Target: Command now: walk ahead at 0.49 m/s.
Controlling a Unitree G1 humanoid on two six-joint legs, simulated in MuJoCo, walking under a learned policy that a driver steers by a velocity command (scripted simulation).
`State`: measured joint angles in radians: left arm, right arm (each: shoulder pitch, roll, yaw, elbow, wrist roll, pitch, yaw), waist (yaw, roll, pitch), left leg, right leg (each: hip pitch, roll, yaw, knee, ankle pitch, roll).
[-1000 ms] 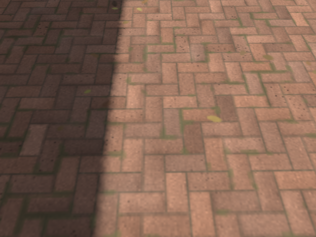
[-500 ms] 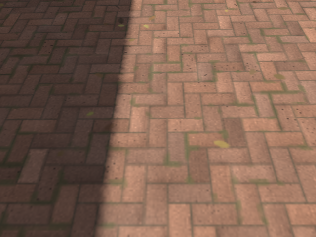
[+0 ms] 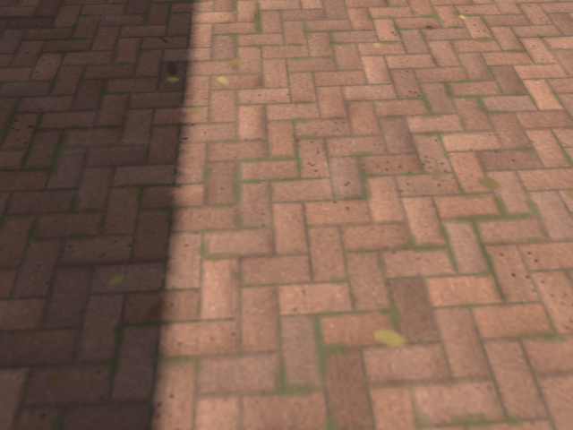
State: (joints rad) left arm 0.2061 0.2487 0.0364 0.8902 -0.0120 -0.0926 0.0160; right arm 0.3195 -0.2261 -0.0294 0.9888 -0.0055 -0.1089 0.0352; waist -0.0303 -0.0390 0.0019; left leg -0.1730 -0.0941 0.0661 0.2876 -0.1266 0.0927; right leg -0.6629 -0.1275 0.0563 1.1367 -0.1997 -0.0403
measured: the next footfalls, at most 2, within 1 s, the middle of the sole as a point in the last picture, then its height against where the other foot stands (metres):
right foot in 0.30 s outside the picture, level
left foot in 0.86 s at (260, 378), level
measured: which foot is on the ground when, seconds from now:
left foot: down 0.00-0.32, up 0.34-0.84, down 0.86-1.00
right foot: up 0.00-0.28, down 0.30-0.86, up 0.88-1.00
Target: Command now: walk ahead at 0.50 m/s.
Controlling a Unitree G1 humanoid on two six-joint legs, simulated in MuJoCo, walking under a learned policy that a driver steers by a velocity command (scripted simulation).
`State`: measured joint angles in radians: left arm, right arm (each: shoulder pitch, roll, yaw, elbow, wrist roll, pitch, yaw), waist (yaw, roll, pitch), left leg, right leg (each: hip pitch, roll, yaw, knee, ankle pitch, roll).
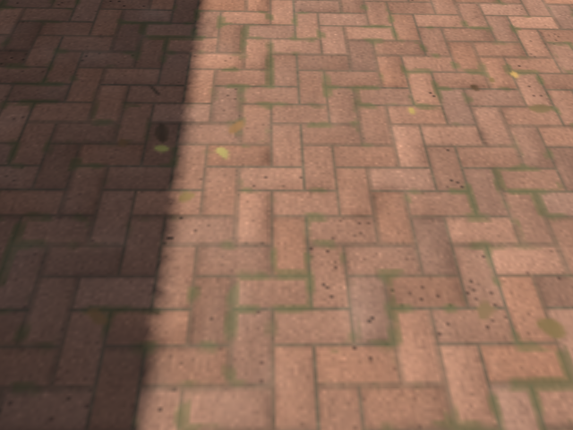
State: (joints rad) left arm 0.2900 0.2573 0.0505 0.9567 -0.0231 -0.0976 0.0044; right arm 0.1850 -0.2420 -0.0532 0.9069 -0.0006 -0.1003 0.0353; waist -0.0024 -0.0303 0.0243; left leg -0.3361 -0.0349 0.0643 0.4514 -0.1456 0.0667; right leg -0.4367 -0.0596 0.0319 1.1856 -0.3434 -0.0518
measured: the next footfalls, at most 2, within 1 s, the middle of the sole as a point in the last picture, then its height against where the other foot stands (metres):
right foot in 0.42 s outside the picture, level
left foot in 0.90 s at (264, 366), level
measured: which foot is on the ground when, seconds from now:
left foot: down 0.00-0.44, up 0.46-0.88, down 0.90-1.00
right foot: up 0.00-0.40, down 0.42-0.92, up 0.94-1.00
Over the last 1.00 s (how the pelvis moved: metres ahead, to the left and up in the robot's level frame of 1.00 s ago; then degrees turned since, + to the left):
0.55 -0.01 -0.01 1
